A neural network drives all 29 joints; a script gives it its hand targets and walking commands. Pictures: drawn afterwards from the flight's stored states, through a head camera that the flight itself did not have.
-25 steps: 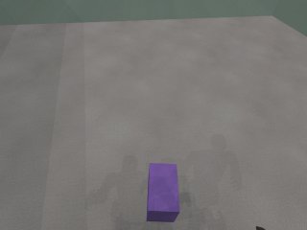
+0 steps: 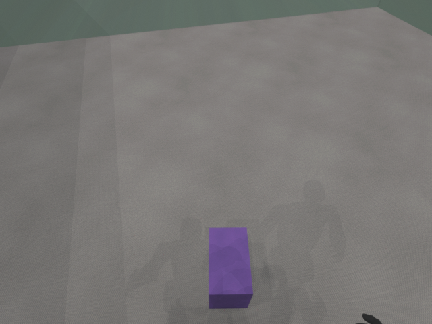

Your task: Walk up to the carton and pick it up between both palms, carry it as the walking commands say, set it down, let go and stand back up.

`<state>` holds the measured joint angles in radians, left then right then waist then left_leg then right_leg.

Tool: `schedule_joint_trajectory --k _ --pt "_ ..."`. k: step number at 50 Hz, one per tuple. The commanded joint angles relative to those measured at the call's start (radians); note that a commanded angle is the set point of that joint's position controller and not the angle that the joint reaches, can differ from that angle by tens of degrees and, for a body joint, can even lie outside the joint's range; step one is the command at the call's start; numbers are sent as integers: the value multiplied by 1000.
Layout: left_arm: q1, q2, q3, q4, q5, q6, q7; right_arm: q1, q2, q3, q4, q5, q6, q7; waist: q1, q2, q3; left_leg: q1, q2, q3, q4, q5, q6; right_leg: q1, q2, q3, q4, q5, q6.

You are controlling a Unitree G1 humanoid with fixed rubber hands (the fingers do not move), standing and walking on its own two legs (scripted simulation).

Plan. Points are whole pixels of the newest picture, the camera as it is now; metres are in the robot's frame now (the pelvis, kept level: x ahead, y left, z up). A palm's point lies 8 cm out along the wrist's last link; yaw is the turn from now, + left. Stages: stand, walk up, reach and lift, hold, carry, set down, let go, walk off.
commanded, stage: walk up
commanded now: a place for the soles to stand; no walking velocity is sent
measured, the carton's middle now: (228, 268) +0.46 -0.04 -0.67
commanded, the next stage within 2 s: stand in 0.74 s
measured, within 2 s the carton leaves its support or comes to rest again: neither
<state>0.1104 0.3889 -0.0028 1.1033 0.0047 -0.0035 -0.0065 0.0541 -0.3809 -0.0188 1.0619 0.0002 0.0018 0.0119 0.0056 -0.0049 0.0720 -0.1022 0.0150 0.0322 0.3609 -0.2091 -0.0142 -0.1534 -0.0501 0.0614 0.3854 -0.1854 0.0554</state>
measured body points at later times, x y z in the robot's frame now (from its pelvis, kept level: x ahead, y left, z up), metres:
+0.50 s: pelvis +0.00 -0.01 +0.00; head +0.00 -0.01 +0.45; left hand +0.10 +0.29 -0.13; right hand +0.06 -0.33 -0.12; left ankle -0.01 +0.13 -0.74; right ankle +0.02 -0.15 -0.74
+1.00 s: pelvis +0.00 -0.01 +0.00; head +0.01 -0.01 +0.45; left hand +0.10 +0.30 -0.13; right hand +0.09 -0.33 -0.12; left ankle -0.01 +0.13 -0.74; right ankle +0.02 -0.16 -0.74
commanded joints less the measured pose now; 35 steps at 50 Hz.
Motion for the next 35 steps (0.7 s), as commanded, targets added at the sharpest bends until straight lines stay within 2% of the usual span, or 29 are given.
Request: schedule_joint_trajectory --k 1,2,3,4,5,6,7,9,10,11,12,13,15,16,17,18,19,20,21,24,25,26,27,28,30,31,33,34,35 --pt "-44 222 40 -50 0 -19 3 -38 -216 -45 -37 4 -20 -3 -15 -5 -108 35 102 -71 -50 44 37 -10 -73 43 -45 119 -72" --pt "-53 205 45 -59 -5 -14 8 -37 -199 -49 -51 1 -18 -2 -8 -18 -88 7 96 -71 -54 21 37 -13 -73 59 -76 63 -72" --pt "-45 202 42 -67 -3 -17 7 -47 -204 -47 -46 0 -18 -4 2 -27 -120 25 111 -87 -62 62 41 20 -82 46 -63 95 -77" --pt "-73 209 47 -61 0 -15 9 -52 -193 -40 -46 -6 -18 -5 -12 -71 -109 39 109 -77 -71 83 29 -18 -58 44 -45 105 -76" --pt "-46 198 44 -63 -3 -15 9 -33 -207 -55 -56 -10 -22 -5 -13 -5 -125 22 108 -69 -30 119 37 14 -61 58 -44 147 -78" --pt "-54 199 51 -54 -2 -20 10 -28 -183 -43 -54 -3 -19 -10 -2 -51 -76 26 98 -62 -30 95 26 -13 -75 72 -63 139 -86" --pt "-54 211 47 -81 -1 -21 10 -26 -198 -51 -53 -3 -17 -7 -10 -76 -121 50 107 -59 -28 106 30 -3 -72 60 -47 172 -75" --pt "-54 201 49 -60 3 -18 10 -24 -193 -48 -39 8 -18 -9 -6 -85 -69 15 102 -76 -39 69 33 -20 -71 68 -63 118 -82" --pt "-64 207 52 -53 1 -18 12 -3 -195 -51 -26 -5 -16 -8 -16 -25 -52 9 103 -66 -48 81 33 -22 -72 89 -68 121 -86" --pt "-74 206 62 -63 7 -16 11 -16 -177 -53 -42 0 -19 -7 -9 -60 -45 15 103 -75 -39 82 35 -36 -68 81 -79 105 -87" --pt "-64 206 65 -60 4 -18 10 0 -175 -50 -32 6 -18 -7 -16 -55 -85 38 101 -55 -45 57 32 -4 -86 93 -85 82 -95" --pt "-82 216 67 -62 7 -19 8 -10 -200 -61 -30 -5 -19 -7 -20 13 -110 23 99 -43 -40 32 20 12 -81 105 -77 76 -93" --pt "-89 192 55 -67 10 -19 4 18 -165 -51 -29 -9 -19 -10 -20 -54 -52 -4 93 -54 -55 -14 14 -33 -68 88 -92 33 -85" --pt "-94 198 65 -67 7 -17 5 20 -163 -43 -21 0 -20 -9 -17 -41 -67 -1 103 -51 -58 -4 21 -27 -74 94 -70 18 -93" --pt "-91 195 60 -68 9 -20 4 10 -182 -49 -13 -4 -20 -11 -7 -26 -56 -8 107 -55 -57 44 20 -9 -78 90 -63 104 -96" --pt "-73 197 62 -68 -2 -18 10 46 -191 -49 -6 -4 -23 -15 -11 -60 -87 18 119 -63 -61 87 23 -1 -68 74 -60 87 -94" --pt "-70 201 63 -59 -3 -13 5 20 -196 -44 -23 -1 -21 -11 -12 -10 -72 -10 104 -67 -62 6 30 -12 -60 105 -80 42 -91" --pt "-68 191 59 -61 10 -15 6 1 -187 -44 -29 -9 -22 -12 -3 -16 -48 -40 112 -58 -66 6 23 -2 -68 85 -90 88 -87" --pt "-70 202 65 -52 2 -15 5 18 -195 -47 -18 2 -22 -9 -19 -28 -55 -10 107 -78 -73 12 26 -22 -53 97 -64 64 -85" --pt "-84 198 65 -69 -2 -13 2 15 -189 -38 -28 1 -27 -11 -10 1 -53 -20 108 -71 -59 9 25 -9 -57 91 -72 98 -79" --pt "-80 189 59 -75 4 -17 3 26 -180 -31 -28 -11 -30 -12 -6 -24 -97 3 117 -68 -67 64 27 -11 -61 77 -47 112 -92" --pt "-127 191 63 -90 6 -12 0 44 -197 -46 -25 -17 -27 -10 -35 35 -81 -23 105 -60 -58 50 19 -10 -47 81 -40 88 -92" --pt "-83 190 62 -76 -3 -11 -2 27 -188 -38 -33 -11 -26 -13 -17 5 -51 -5 107 -61 -74 46 17 -46 -47 71 -55 100 -80" --pt "-79 177 58 -83 -4 -9 -1 21 -206 -39 -26 -9 -26 -13 -11 49 -60 -19 120 -81 -82 6 33 -31 -34 72 -54 92 -88" --pt "-67 201 59 -66 3 -9 -3 30 -204 -50 -34 -2 -26 -11 -20 6 -115 14 127 -82 -75 64 38 10 -34 44 -4 140 -75" --pt "-83 198 63 -74 7 -3 -3 15 -208 -48 -42 -10 -28 -14 -17 66 -101 -12 144 -83 -73 59 31 4 -31 61 -6 136 -84" --pt "-73 197 57 -79 -5 -1 -3 -13 -206 -39 -62 -9 -25 -12 3 54 -58 -43 119 -69 -78 22 29 -29 -37 67 -5 142 -85" --pt "-55 193 49 -62 -3 -5 -4 -3 -217 -46 -65 -8 -27 -11 -16 33 -102 -17 124 -71 -72 4 45 -12 -35 59 -18 117 -74" --pt "-48 188 61 -60 -4 -7 -3 3 -199 -45 -67 -4 -28 -9 4 1 -98 17 125 -67 -61 65 30 -16 -44 57 -10 154 -84"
